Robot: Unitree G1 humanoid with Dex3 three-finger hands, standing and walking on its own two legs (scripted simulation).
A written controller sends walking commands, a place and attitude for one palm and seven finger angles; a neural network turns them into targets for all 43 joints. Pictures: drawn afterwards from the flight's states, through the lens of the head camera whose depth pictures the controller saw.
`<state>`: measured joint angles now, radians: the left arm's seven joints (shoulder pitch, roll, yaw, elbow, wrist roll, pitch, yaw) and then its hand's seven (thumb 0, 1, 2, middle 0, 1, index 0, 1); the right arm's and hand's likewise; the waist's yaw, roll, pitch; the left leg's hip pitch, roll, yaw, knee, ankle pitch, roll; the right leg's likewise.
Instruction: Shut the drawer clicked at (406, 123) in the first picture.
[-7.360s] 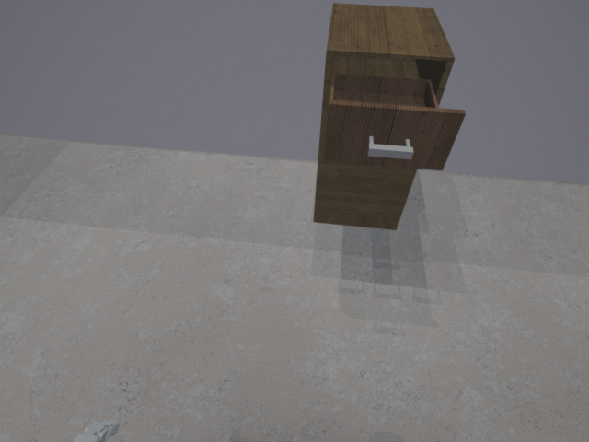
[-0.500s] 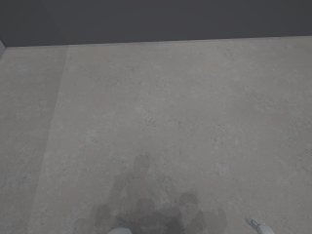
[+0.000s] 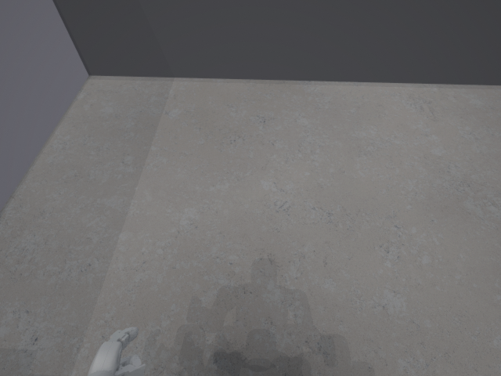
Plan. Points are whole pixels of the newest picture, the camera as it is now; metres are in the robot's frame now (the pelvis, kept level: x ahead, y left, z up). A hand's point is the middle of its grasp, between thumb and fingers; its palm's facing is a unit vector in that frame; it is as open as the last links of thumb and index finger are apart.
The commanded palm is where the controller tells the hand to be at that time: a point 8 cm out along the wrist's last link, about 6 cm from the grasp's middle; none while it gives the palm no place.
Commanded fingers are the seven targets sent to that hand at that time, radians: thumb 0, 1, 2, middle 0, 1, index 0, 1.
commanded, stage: turn to face it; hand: left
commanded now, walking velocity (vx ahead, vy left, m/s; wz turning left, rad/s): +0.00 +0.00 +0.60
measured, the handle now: out of the picture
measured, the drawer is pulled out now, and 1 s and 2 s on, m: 0.30 0.30 0.30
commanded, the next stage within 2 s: none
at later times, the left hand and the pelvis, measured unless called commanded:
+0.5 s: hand out of the picture -0.05 +0.21 -0.18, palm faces +0.38 -0.89 -0.25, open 7.4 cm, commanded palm none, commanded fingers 0.00 0.90 0.90 -0.20 -0.30 -0.20 -0.30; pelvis -0.01 +0.00 -0.01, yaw +20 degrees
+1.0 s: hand out of the picture -0.01 +0.25 -0.14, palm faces +0.58 -0.77 -0.27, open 7.4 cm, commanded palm none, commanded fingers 0.00 0.90 0.90 -0.20 -0.30 -0.20 -0.30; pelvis -0.01 +0.00 +0.00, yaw +36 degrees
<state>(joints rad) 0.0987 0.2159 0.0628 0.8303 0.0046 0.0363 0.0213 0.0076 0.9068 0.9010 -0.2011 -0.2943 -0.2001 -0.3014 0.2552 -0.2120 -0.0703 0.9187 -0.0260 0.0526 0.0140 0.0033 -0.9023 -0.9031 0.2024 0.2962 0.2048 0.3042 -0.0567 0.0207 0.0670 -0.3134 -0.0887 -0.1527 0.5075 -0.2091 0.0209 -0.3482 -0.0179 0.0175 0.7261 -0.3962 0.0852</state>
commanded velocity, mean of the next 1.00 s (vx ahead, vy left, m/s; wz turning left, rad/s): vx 0.00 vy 0.00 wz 0.60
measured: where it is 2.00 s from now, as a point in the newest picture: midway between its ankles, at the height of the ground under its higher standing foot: outside the picture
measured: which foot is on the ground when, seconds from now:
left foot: down 0.00-0.04, up 0.06-0.50, down 0.52-1.00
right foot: up 0.00-0.02, down 0.04-0.52, up 0.54-1.00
